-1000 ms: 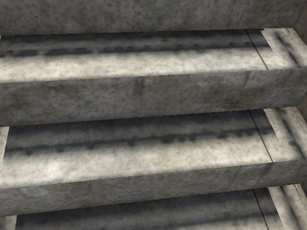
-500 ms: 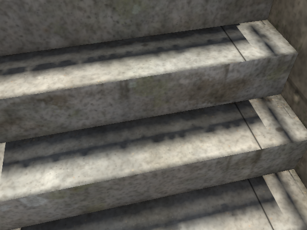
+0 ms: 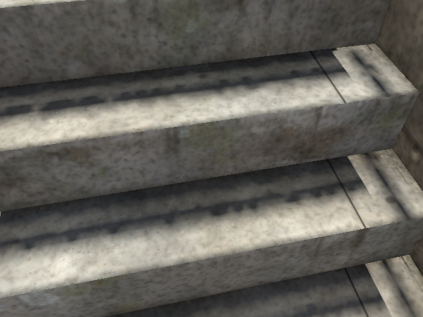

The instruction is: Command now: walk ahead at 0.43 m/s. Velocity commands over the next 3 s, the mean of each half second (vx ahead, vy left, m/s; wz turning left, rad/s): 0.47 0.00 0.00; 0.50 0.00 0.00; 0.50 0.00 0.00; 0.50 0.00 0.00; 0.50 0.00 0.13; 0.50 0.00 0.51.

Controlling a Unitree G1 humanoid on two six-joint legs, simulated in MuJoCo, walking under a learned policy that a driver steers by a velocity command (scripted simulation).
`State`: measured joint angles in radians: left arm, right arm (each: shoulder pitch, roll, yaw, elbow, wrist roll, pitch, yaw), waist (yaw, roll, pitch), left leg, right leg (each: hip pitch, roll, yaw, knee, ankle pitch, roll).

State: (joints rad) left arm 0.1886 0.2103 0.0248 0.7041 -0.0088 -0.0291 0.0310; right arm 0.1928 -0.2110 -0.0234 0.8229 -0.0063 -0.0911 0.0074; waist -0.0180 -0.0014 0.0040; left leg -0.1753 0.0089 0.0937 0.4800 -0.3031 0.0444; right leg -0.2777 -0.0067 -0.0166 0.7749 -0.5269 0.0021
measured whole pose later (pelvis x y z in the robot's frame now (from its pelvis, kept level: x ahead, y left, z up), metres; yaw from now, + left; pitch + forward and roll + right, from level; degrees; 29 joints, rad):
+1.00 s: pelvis +0.32 +0.05 +0.20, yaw -1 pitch +1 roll -2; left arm 0.03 0.10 -0.07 0.72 -0.02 -0.06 0.00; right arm 0.53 -0.11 0.05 1.13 -0.06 -0.03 0.03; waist -0.02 -0.04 -0.10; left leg -0.25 0.05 0.11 0.59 -0.36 0.04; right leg -1.35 0.07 0.15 2.16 0.04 -0.11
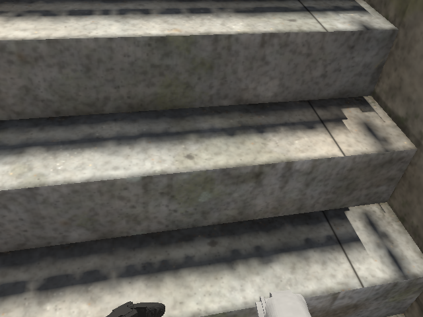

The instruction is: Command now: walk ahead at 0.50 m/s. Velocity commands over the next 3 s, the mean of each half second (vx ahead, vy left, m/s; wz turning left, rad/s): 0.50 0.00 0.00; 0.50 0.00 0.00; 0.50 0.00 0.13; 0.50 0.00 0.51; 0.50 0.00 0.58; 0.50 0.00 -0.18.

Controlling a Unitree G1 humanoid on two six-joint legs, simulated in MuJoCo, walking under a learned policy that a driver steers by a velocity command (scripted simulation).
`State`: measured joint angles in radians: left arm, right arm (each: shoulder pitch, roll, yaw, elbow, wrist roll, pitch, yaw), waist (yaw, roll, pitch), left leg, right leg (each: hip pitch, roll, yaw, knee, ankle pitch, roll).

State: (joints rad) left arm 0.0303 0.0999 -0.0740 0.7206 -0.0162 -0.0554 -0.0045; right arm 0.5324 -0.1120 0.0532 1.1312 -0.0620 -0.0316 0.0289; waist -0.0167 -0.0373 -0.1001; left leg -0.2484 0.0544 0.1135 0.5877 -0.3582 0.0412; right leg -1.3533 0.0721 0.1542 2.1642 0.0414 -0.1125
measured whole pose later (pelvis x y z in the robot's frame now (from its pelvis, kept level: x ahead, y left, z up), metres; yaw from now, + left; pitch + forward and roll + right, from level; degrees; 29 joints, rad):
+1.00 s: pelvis +0.48 -0.01 +0.40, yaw +0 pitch +3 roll +0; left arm 0.07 0.16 -0.05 0.78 -0.01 -0.08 -0.02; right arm 0.48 -0.17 0.04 1.22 -0.06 -0.04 0.03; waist -0.01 0.00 -0.13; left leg -0.32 0.02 0.09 0.67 -0.41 0.04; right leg -1.17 0.04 0.18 2.01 -0.04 -0.16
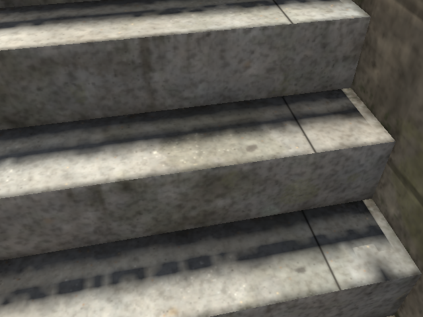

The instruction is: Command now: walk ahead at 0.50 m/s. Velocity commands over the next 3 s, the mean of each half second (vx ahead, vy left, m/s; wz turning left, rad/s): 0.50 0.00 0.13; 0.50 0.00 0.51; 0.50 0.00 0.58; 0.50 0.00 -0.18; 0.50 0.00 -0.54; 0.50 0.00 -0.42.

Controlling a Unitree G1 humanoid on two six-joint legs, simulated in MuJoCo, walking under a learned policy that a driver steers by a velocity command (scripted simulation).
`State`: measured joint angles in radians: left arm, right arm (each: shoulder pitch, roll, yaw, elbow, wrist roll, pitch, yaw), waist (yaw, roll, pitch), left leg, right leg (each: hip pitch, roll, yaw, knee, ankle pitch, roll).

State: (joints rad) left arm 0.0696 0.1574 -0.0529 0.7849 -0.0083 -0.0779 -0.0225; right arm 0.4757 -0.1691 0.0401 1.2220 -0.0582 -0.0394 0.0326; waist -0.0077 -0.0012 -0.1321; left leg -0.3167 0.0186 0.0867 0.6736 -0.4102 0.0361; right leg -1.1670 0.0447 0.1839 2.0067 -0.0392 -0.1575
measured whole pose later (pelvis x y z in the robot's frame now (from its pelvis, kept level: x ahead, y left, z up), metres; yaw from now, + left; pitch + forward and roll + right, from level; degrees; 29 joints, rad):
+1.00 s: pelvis +0.48 -0.01 +0.37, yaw +19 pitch +2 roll +0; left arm 0.13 0.26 0.03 0.70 0.01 -0.11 -0.03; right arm 0.32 -0.24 -0.03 0.84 0.01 -0.01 0.03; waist 0.00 -0.02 -0.10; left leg -0.53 -0.03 0.00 1.00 -0.49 0.03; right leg -0.78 -0.02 0.07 2.10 -0.17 -0.12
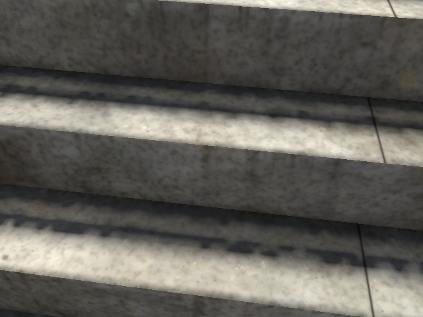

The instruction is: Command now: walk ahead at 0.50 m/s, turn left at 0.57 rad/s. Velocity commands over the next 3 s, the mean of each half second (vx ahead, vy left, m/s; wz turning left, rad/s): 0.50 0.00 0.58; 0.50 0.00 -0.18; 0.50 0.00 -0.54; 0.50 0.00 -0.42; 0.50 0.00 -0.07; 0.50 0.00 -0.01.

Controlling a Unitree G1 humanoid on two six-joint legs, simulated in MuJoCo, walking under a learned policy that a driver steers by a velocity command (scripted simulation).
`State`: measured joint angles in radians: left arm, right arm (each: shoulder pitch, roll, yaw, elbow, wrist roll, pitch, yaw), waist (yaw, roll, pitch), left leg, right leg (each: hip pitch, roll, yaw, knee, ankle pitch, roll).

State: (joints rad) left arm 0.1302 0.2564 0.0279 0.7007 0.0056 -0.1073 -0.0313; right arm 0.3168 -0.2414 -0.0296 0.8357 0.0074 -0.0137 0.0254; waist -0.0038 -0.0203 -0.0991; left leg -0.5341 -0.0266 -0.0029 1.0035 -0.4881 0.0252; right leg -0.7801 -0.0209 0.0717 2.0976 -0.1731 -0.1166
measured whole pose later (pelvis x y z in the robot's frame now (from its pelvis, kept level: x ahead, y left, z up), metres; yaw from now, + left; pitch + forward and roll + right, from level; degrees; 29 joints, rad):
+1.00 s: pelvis +0.44 +0.19 +0.26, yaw +9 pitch +12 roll -2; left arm 0.44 0.23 0.06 0.83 -0.05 -0.10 0.02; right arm -0.08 -0.19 -0.01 0.73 -0.09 -0.05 0.02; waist 0.18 -0.01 -0.04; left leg -0.26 0.20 0.13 0.45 -0.35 -0.10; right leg -0.75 0.07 0.01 2.31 -0.64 0.04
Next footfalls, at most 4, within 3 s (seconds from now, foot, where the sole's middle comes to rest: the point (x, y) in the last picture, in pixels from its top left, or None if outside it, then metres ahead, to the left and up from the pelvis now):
0.26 right None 0.29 -0.14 -0.51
0.88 left None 0.33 0.35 -0.51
1.16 right None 0.24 0.15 -0.49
1.32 left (66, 273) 0.47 0.34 -0.30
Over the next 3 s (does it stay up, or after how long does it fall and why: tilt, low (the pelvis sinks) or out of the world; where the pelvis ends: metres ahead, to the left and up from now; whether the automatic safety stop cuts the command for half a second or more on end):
stays up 1.06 0.02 0.89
